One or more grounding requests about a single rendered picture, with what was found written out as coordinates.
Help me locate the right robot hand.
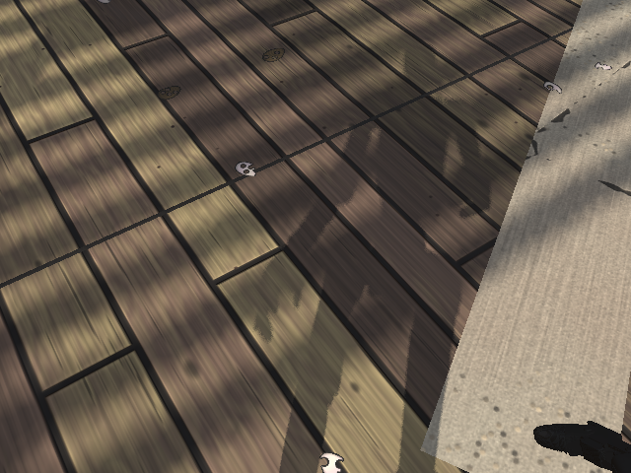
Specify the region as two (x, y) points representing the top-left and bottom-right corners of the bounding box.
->
(533, 421), (631, 473)

